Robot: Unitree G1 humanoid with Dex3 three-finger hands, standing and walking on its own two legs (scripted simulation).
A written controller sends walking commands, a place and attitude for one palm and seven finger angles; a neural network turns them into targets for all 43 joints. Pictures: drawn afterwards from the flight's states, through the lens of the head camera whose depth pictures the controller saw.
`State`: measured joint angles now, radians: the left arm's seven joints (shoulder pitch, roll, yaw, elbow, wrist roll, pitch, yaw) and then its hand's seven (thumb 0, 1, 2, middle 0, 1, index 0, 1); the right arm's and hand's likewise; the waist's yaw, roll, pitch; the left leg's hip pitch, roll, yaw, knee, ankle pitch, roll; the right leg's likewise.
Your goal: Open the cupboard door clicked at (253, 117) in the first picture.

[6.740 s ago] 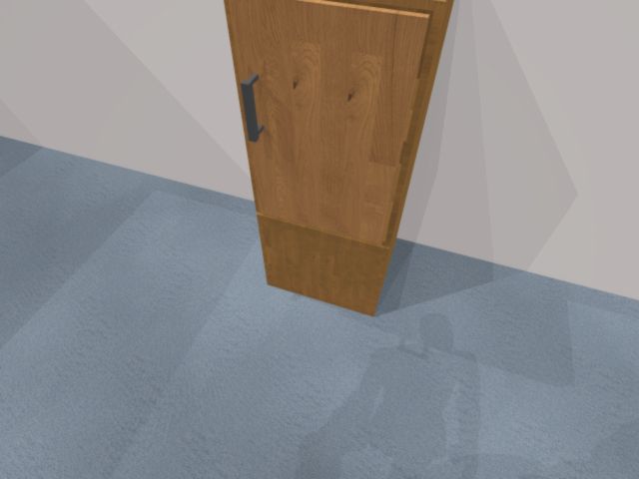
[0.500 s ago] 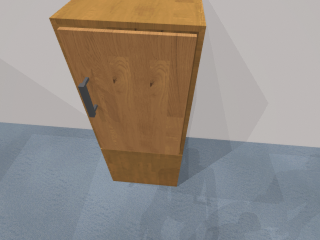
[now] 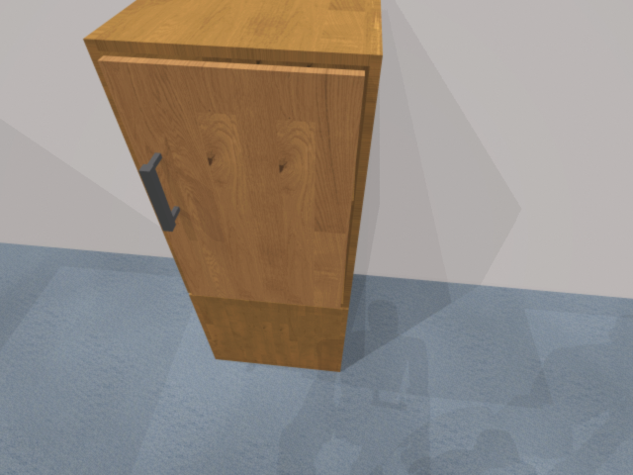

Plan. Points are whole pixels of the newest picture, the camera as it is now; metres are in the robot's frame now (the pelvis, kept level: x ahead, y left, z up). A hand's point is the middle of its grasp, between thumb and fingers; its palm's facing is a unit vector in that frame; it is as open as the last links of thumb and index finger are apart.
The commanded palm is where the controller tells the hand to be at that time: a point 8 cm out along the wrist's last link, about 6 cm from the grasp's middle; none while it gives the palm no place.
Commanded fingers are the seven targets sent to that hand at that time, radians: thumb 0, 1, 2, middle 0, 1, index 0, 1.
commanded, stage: come to a stop and stand still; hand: left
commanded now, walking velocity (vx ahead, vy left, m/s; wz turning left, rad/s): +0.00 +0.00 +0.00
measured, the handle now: (162, 193) +0.56 +0.32 +0.02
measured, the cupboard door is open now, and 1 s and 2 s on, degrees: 0 0 0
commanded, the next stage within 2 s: look again from close up in 0.02 s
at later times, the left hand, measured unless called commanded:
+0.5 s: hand out of the picture +0.01 +0.20 -0.18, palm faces +0.05 -0.97 -0.22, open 7.3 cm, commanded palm none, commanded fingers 0.00 0.90 0.90 -0.20 -0.30 -0.20 -0.30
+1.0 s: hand out of the picture -0.02 +0.22 -0.18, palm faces +0.06 -0.98 -0.18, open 7.3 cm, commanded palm none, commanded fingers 0.00 0.90 0.90 -0.20 -0.30 -0.20 -0.30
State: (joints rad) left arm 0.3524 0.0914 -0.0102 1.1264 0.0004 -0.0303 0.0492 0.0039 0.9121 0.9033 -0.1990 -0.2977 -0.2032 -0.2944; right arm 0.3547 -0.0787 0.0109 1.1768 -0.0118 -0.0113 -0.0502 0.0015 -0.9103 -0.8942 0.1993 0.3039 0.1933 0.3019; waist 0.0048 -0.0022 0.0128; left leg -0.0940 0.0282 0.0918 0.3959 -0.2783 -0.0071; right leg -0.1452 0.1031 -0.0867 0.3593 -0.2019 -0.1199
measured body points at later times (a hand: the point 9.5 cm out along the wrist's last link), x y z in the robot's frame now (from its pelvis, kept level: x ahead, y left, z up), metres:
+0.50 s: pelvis -0.02 +0.02 -0.01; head -0.03 +0.01 +0.44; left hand +0.01 +0.25 -0.16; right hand -0.04 -0.19 -0.17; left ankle -0.04 +0.13 -0.74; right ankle +0.00 -0.05 -0.74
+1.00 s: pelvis -0.01 +0.06 -0.01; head +0.01 +0.06 +0.44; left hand -0.02 +0.28 -0.17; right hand -0.01 -0.17 -0.17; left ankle -0.04 +0.13 -0.74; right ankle +0.00 -0.05 -0.74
